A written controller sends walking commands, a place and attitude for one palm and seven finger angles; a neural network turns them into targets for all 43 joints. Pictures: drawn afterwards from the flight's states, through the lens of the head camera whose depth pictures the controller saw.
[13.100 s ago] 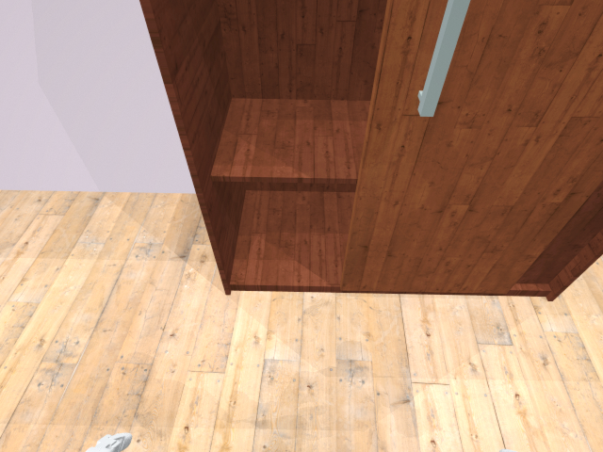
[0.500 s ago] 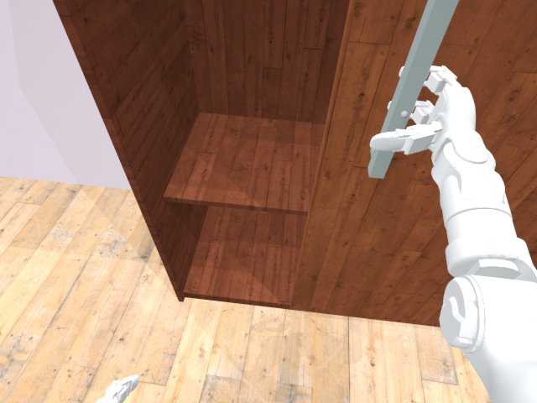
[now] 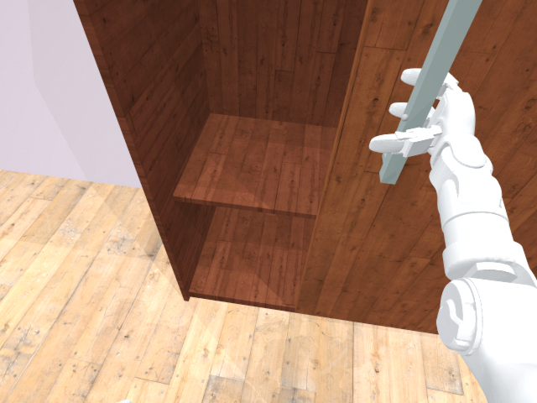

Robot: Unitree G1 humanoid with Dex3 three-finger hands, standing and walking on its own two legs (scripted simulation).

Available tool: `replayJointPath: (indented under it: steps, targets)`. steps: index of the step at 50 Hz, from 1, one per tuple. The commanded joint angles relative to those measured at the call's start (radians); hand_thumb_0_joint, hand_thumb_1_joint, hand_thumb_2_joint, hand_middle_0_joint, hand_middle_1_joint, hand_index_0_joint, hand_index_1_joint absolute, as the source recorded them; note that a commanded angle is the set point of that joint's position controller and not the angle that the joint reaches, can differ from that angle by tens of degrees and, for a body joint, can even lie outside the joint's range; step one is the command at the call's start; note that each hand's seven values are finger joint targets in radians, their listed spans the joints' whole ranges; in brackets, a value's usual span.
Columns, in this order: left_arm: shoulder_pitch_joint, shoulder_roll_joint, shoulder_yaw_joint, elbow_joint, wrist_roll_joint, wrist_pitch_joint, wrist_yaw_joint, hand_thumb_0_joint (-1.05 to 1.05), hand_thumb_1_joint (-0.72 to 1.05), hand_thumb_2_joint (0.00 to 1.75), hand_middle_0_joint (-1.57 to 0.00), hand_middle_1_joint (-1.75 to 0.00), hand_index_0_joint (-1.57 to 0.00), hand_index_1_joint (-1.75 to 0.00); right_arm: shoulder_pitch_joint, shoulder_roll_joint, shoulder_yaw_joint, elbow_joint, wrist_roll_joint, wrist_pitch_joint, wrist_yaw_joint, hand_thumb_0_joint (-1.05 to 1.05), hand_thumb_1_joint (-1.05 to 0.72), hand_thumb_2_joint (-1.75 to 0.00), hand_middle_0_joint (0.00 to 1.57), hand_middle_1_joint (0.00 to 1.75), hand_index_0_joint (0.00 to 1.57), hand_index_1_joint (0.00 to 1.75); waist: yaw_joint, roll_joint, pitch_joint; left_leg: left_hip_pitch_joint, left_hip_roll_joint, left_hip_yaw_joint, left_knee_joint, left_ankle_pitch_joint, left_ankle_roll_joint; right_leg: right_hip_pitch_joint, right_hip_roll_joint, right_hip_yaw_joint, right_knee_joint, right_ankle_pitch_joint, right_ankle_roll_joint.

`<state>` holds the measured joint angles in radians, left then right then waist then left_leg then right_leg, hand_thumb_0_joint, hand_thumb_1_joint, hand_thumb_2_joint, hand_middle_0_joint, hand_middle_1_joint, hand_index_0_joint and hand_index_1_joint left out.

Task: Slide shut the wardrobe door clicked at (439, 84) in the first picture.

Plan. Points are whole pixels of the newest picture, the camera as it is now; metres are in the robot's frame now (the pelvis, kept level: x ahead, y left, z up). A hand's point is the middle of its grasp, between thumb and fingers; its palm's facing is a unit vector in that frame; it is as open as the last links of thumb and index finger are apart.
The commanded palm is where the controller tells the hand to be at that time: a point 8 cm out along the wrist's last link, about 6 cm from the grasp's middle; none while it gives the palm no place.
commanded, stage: slide the fingers in behind the handle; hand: right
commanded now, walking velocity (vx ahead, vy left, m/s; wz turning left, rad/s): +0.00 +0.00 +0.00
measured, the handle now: (417, 94) +0.53 -0.14 +0.22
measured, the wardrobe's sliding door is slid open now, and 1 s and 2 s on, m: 0.42 0.42 0.42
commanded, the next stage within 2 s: grip the handle and tug to test in 0.54 s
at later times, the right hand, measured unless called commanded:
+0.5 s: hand (405, 118) +0.47 -0.12 +0.21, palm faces +0.03 +1.00 +0.01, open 14.0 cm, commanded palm +0.45 -0.17 +0.21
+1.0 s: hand (406, 119) +0.47 -0.12 +0.21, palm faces +0.04 +1.00 +0.00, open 11.1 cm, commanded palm +0.45 -0.16 +0.21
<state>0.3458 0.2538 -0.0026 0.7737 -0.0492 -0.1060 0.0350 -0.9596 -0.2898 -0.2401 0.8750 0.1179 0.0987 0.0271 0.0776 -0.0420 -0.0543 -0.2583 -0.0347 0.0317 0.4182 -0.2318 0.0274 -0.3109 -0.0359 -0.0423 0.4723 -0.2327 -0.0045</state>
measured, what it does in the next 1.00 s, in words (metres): stands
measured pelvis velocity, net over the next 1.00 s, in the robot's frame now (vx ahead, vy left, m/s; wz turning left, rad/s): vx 0.00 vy -0.01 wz -0.01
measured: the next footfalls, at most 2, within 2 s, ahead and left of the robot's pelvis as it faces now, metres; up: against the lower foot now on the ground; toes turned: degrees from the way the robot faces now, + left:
none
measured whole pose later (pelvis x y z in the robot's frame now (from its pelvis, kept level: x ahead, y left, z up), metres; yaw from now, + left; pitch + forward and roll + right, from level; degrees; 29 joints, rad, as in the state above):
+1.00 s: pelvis +0.00 -0.01 +0.00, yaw -1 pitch +4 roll +1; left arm 0.31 0.25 -0.01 0.78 -0.05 -0.11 0.03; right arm -0.96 -0.25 -0.19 0.84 0.12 0.13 -0.02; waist 0.06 -0.04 -0.05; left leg -0.24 -0.02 0.04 0.42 -0.23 0.02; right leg -0.30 -0.02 -0.03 0.47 -0.23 -0.01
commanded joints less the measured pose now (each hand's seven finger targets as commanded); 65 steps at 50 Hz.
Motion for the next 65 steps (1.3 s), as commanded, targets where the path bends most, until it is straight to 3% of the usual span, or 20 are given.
replayJointPath:
  steps: [1, 5, 9, 10, 17, 20, 27, 30, 32, 35, 37, 38, 40, 43, 46, 48, 54, 58, 62, 65]
  targets:
    - [-0.033, 0.133, 0.041, -0.117, -0.001, -0.048, 0.008, 0.0, 0.9, 0.9, -0.2, -0.3, -0.2, -0.3, -0.545, -0.133, 0.022, -0.27, 0.022, -0.048, 0.004, 0.0, 0.5, -0.3, 0.3, 1.2, 0.3, 1.2, 0.001, 0.041, -0.322, 0.061, -0.02, -0.019, -0.035, 0.35, -0.009, 0.209, 0.042, 0.037, -0.01, 0.279, -0.037]
    - [-0.036, 0.134, 0.04, -0.105, 0.0, -0.045, 0.01, 0.0, 0.9, 0.9, -0.2, -0.3, -0.2, -0.3, -0.563, -0.116, 0.036, -0.243, 0.017, -0.03, -0.007, 0.0, 0.5, -0.3, 0.3, 1.2, 0.3, 1.2, 0.01, 0.055, -0.294, 0.039, -0.02, -0.017, -0.038, 0.317, -0.01, 0.203, 0.042, 0.041, -0.014, 0.257, -0.037]
    - [-0.039, 0.13, 0.037, -0.104, 0.003, -0.048, 0.009, 0.0, 0.9, 0.9, -0.2, -0.3, -0.2, -0.3, -0.583, -0.113, 0.035, -0.246, 0.016, -0.035, -0.014, 0.0, 0.5, -0.3, 0.3, 1.2, 0.3, 1.2, 0.007, 0.033, -0.327, 0.036, -0.018, -0.017, -0.03, 0.314, -0.008, 0.221, 0.043, 0.045, -0.011, 0.263, -0.033]
    - [-0.037, 0.134, 0.038, -0.101, 0.005, -0.045, 0.008, 0.0, 0.9, 0.9, -0.2, -0.3, -0.2, -0.3, -0.566, -0.139, 0.016, -0.237, 0.01, -0.036, -0.017, 0.0, 0.5, -0.3, 0.3, 1.2, 0.3, 1.2, 0.001, 0.037, -0.333, 0.041, -0.019, -0.017, -0.028, 0.32, -0.006, 0.222, 0.044, 0.046, -0.007, 0.275, -0.034]
    - [-0.042, 0.127, 0.032, -0.101, 0.003, -0.046, 0.007, 0.0, 0.9, 0.9, -0.2, -0.3, -0.2, -0.3, -0.618, -0.08, 0.062, -0.217, 0.013, -0.047, -0.017, 0.0, 0.5, -0.3, 0.3, 1.2, 0.3, 1.2, 0.019, 0.035, -0.316, 0.016, -0.018, -0.01, -0.023, 0.308, -0.006, 0.227, 0.041, 0.055, -0.008, 0.272, -0.028]
    - [-0.041, 0.133, 0.035, -0.101, 0.006, -0.046, 0.007, 0.0, 0.9, 0.9, -0.2, -0.3, -0.2, -0.3, -0.595, -0.107, 0.036, -0.215, 0.014, -0.052, -0.021, 0.0, 0.5, -0.3, 0.3, 1.2, 0.3, 1.2, 0.006, 0.044, -0.339, 0.022, -0.02, -0.01, -0.019, 0.316, -0.004, 0.238, 0.04, 0.057, -0.003, 0.294, -0.027]
    - [-0.043, 0.125, 0.033, -0.104, 0.007, -0.05, 0.004, 0.0, 0.9, 0.9, -0.2, -0.3, -0.2, -0.3, -0.6, -0.084, 0.047, -0.228, 0.018, -0.062, -0.022, 0.0, 0.5, -0.3, 0.3, 1.2, 0.3, 1.2, 0.008, 0.047, -0.343, 0.022, -0.02, -0.007, -0.013, 0.326, -0.005, 0.244, 0.038, 0.059, 0.0, 0.308, -0.025]
    - [-0.041, 0.131, 0.033, -0.102, 0.007, -0.047, 0.006, 0.0, 0.9, 0.9, -0.2, -0.3, -0.2, -0.3, -0.578, -0.114, 0.027, -0.227, 0.017, -0.062, -0.022, 0.0, 0.5, -0.3, 0.3, 1.2, 0.3, 1.2, -0.003, 0.044, -0.346, 0.035, -0.022, -0.008, -0.015, 0.326, -0.003, 0.237, 0.038, 0.058, -0.003, 0.311, -0.024]
    - [-0.04, 0.125, 0.034, -0.106, 0.005, -0.051, 0.005, 0.0, 0.9, 0.9, -0.2, -0.3, -0.2, -0.3, -0.594, -0.081, 0.053, -0.247, 0.015, -0.065, -0.022, 0.0, 0.5, -0.3, 0.3, 1.2, 0.3, 1.2, 0.004, 0.044, -0.347, 0.028, -0.023, -0.004, -0.015, 0.322, -0.003, 0.248, 0.035, 0.063, -0.006, 0.315, -0.021]
    - [-0.045, 0.131, 0.035, -0.106, 0.005, -0.051, 0.003, 0.0, 0.9, 0.9, -0.2, -0.3, -0.2, -0.3, -0.566, -0.113, 0.031, -0.257, 0.012, -0.061, -0.026, 0.0, 0.36, -0.36, 0.32, 1.22, 0.32, 1.22, -0.008, 0.032, -0.346, 0.035, -0.025, -0.006, -0.019, 0.316, -0.001, 0.248, 0.036, 0.06, -0.006, 0.316, -0.022]
    - [-0.046, 0.124, 0.035, -0.105, 0.002, -0.053, 0.003, 0.0, 0.9, 0.9, -0.2, -0.3, -0.2, -0.3, -0.591, -0.065, 0.071, -0.274, 0.016, -0.059, -0.025, 0.0, 0.27, -0.4, 0.32, 1.23, 0.32, 1.23, 0.008, 0.026, -0.336, 0.022, -0.025, -0.003, -0.023, 0.31, -0.002, 0.257, 0.035, 0.061, -0.009, 0.308, -0.021]
    - [-0.046, 0.125, 0.037, -0.109, 0.004, -0.057, 0.001, 0.0, 0.9, 0.9, -0.2, -0.3, -0.2, -0.3, -0.58, -0.064, 0.067, -0.285, 0.016, -0.058, -0.025, 0.0, 0.22, -0.42, 0.33, 1.24, 0.33, 1.24, 0.002, 0.029, -0.347, 0.023, -0.026, -0.003, -0.022, 0.315, -0.002, 0.261, 0.034, 0.062, -0.008, 0.316, -0.021]
    - [-0.047, 0.135, 0.038, -0.105, 0.006, -0.053, 0.004, 0.0, 0.9, 0.9, -0.2, -0.3, -0.2, -0.3, -0.545, -0.12, 0.021, -0.272, 0.018, -0.051, -0.025, 0.0, 0.13, -0.46, 0.34, 1.25, 0.34, 1.25, -0.013, 0.054, -0.354, 0.051, -0.027, -0.007, -0.024, 0.332, -0.001, 0.246, 0.038, 0.058, -0.009, 0.324, -0.025]
    - [-0.051, 0.126, 0.036, -0.107, 0.002, -0.051, 0.006, 0.0, 0.9, 0.9, -0.2, -0.3, -0.2, -0.3, -0.56, -0.095, 0.044, -0.284, 0.021, -0.044, -0.016, 0.0, -0.01, -0.52, 0.35, 1.27, 0.35, 1.27, 0.001, 0.051, -0.335, 0.05, -0.024, -0.008, -0.029, 0.333, -0.005, 0.238, 0.039, 0.052, -0.011, 0.306, -0.027]
    - [-0.053, 0.126, 0.036, -0.108, 0.001, -0.05, 0.007, 0.0, 0.9, 0.9, -0.2, -0.3, -0.2, -0.3, -0.554, -0.092, 0.049, -0.291, 0.017, -0.039, -0.019, 0.0, -0.15, -0.58, 0.37, 1.29, 0.37, 1.29, -0.003, 0.039, -0.338, 0.046, -0.024, -0.005, -0.026, 0.331, -0.003, 0.246, 0.038, 0.056, -0.012, 0.318, -0.025]
    - [-0.054, 0.123, 0.035, -0.106, 0.0, -0.052, 0.005, 0.0, 0.9, 0.9, -0.2, -0.3, -0.2, -0.3, -0.573, -0.046, 0.083, -0.281, 0.018, -0.032, -0.019, 0.0, -0.25, -0.62, 0.38, 1.31, 0.38, 1.31, 0.008, 0.027, -0.311, 0.02, -0.026, -0.004, -0.031, 0.317, -0.004, 0.248, 0.038, 0.055, -0.01, 0.304, -0.025]
    - [-0.043, 0.13, 0.034, -0.093, 0.005, -0.052, 0.009, 0.0, 0.9, 0.9, -0.2, -0.3, -0.2, -0.3, -0.618, -0.084, 0.056, -0.23, 0.017, -0.035, -0.023, 0.0, -0.53, -0.74, 0.41, 1.35, 0.41, 1.35, 0.02, 0.058, -0.321, 0.016, -0.021, -0.009, -0.03, 0.295, -0.007, 0.232, 0.042, 0.06, -0.009, 0.266, -0.029]
    - [-0.044, 0.124, 0.035, -0.094, 0.004, -0.058, 0.004, 0.0, 0.9, 0.9, -0.2, -0.3, -0.2, -0.3, -0.625, -0.032, 0.095, -0.243, 0.018, -0.05, -0.019, 0.0, -0.71, -0.82, 0.43, 1.37, 0.43, 1.37, 0.024, 0.017, -0.347, 0.002, -0.02, -0.007, -0.021, 0.319, -0.005, 0.268, 0.042, 0.062, 0.004, 0.301, -0.025]
    - [-0.038, 0.131, 0.036, -0.087, 0.006, -0.058, 0.006, 0.0, 0.9, 0.9, -0.2, -0.3, -0.2, -0.3, -0.619, -0.073, 0.061, -0.203, 0.025, -0.056, -0.012, 0.0, -0.9, -0.9, 0.45, 1.4, 0.45, 1.4, 0.021, 0.087, -0.337, 0.022, -0.019, -0.011, -0.018, 0.332, -0.009, 0.229, 0.045, 0.059, 0.006, 0.286, -0.033]
    - [-0.042, 0.132, 0.034, -0.09, 0.002, -0.059, 0.003, 0.0, 0.9, 0.9, -0.2, -0.3, -0.2, -0.3, -0.63, -0.075, 0.074, -0.206, 0.016, -0.065, -0.008, 0.0, -0.9, -0.9, 0.45, 1.4, 0.45, 1.4, 0.015, 0.038, -0.337, 0.015, -0.018, -0.01, -0.014, 0.326, -0.005, 0.235, 0.048, 0.06, 0.007, 0.288, -0.03]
